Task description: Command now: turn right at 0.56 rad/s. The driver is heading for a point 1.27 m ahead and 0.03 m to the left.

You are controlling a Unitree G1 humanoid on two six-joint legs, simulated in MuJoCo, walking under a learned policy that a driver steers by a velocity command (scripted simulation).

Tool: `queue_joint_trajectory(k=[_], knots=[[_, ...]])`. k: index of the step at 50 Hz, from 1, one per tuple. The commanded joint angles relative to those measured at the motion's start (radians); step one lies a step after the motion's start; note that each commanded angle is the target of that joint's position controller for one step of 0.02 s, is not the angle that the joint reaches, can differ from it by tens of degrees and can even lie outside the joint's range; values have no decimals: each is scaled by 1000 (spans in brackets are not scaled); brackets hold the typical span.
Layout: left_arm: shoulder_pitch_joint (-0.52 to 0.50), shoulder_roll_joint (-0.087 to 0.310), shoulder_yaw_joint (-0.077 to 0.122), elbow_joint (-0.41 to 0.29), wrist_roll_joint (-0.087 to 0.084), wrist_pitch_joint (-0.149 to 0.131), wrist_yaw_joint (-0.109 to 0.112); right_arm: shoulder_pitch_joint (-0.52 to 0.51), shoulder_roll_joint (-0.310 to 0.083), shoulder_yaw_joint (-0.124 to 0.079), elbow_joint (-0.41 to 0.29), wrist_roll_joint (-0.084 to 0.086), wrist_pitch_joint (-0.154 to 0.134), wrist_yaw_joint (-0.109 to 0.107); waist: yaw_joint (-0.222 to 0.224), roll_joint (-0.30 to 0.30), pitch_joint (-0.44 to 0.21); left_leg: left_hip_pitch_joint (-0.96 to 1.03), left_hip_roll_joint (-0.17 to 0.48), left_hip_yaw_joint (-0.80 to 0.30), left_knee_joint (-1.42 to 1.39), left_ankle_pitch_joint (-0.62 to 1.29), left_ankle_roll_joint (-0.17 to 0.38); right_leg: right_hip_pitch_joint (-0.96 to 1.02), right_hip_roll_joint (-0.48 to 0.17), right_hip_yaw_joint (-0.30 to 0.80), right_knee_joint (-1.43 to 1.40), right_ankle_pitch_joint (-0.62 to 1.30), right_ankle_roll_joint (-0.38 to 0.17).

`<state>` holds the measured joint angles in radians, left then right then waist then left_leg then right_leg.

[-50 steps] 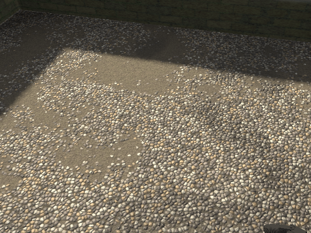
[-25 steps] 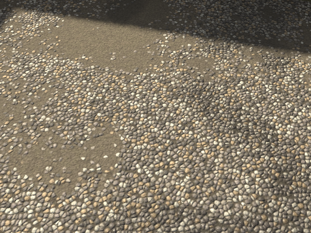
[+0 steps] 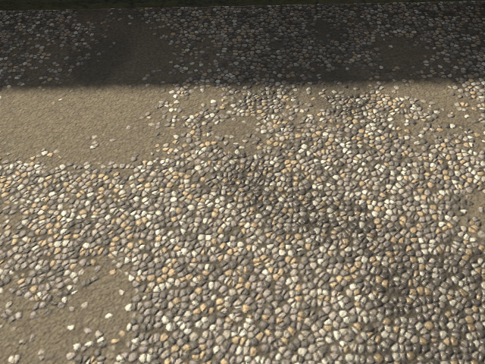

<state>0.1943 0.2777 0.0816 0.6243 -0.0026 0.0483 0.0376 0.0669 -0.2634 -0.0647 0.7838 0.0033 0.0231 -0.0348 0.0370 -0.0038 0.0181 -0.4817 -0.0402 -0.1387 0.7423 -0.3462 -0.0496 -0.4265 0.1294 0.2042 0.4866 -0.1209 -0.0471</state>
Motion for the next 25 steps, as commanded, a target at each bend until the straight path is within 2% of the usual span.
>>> queue_joint_trajectory(k=[1,3,4,5,6,7,8,9,10,11,13,14,16,17,18,19,20,21,22,23,24,25], knots=[[-20,162,45,-84,0,-7,9,5,-91,-24,-58,6,-26,7,-17,-175,-152,65,-18,20,-91,-7,11,176,-232,333,-163,-109,-140],[-28,151,39,-88,-5,-2,9,58,-91,-26,-41,4,-35,19,-47,-165,-159,173,-9,53,-242,68,34,168,-213,317,-123,-62,-119],[-13,139,33,-85,-7,-2,8,90,-102,-31,-31,-2,-37,24,-59,-147,-163,271,18,59,-322,136,50,127,-187,293,-92,-63,-93],[13,106,23,-83,-5,-4,7,128,-144,-43,-27,-17,-36,25,-58,-67,-177,390,135,-22,-360,189,93,32,-135,237,3,-165,-47],[17,80,15,-113,-14,-12,2,116,-228,-59,-22,-44,-28,24,-17,226,-122,382,302,-243,-432,287,226,-119,17,29,173,-351,11],[10,149,34,-111,0,-27,2,94,-183,-48,-48,-59,-33,23,-41,256,-118,317,420,-387,-469,368,342,-133,14,17,399,-478,61],[30,196,52,-88,2,-31,-3,43,-157,-38,-70,-42,-37,20,-22,182,-101,299,409,-333,-446,411,345,-141,-7,22,542,-443,82],[54,184,53,-58,1,-23,-3,9,-131,-31,-77,-26,-39,19,-8,134,-86,295,344,-245,-424,427,304,-138,-12,16,587,-401,98],[68,156,47,-45,4,-15,0,2,-113,-24,-75,-10,-39,20,-7,118,-75,317,308,-200,-407,431,274,-152,-21,19,612,-355,111],[74,116,35,-37,6,-8,-1,12,-94,-14,-67,-3,-40,21,-10,110,-69,318,284,-163,-397,484,267,-138,-26,21,618,-326,122],[59,66,15,-39,-3,-5,-10,33,-84,-8,-47,-9,-35,28,-12,136,-65,324,233,-86,-387,527,253,-80,-48,-28,487,-292,137],[38,47,5,-43,-2,-7,-15,36,-85,-8,-44,-10,-31,30,-21,157,-74,339,213,-58,-373,538,243,-39,-75,-69,380,-282,141],[-16,29,-7,-52,-4,-13,-22,75,-116,-13,-33,-10,-24,30,-57,198,-83,341,206,-50,-360,555,244,71,-101,-133,198,-304,144],[-19,46,-2,-49,-9,-14,-22,95,-137,-17,-27,-8,-21,30,-63,203,-79,346,213,-64,-352,561,248,109,-97,-152,126,-291,141],[-2,58,2,-36,-12,-15,-22,96,-145,-17,-26,-3,-21,31,-51,193,-75,343,211,-67,-338,565,243,158,-94,-167,20,-211,131],[19,63,4,-20,-10,-16,-21,99,-142,-13,-23,5,-24,32,-36,179,-69,329,204,-66,-329,566,226,223,-91,-174,-104,-92,114],[24,80,7,-14,-3,-16,-19,118,-135,-10,-19,7,-32,34,-39,165,-75,312,198,-73,-328,542,195,286,-108,-148,-150,-9,94],[33,115,11,-20,6,-15,-14,129,-121,-3,-20,-3,-45,41,-44,118,-106,270,186,-64,-318,475,147,377,-165,-95,-120,131,73],[43,162,20,-22,13,-11,-9,157,-113,0,-21,-22,-61,55,-73,24,-131,214,132,-11,-289,390,107,446,-215,-64,-20,311,45],[57,141,23,7,13,-9,-16,159,-84,9,-11,-18,-68,61,-64,-61,-160,239,68,70,-296,217,71,398,-190,-88,9,112,17],[56,106,17,4,13,-10,-25,105,-94,10,-10,-16,-63,60,-28,-45,-122,237,36,111,-249,75,51,332,-171,-84,-19,-87,5],[63,104,15,11,13,-11,-28,84,-93,7,-16,-9,-54,57,-23,-68,-80,202,10,146,-198,-53,53,275,-173,-62,-47,-267,-14]])
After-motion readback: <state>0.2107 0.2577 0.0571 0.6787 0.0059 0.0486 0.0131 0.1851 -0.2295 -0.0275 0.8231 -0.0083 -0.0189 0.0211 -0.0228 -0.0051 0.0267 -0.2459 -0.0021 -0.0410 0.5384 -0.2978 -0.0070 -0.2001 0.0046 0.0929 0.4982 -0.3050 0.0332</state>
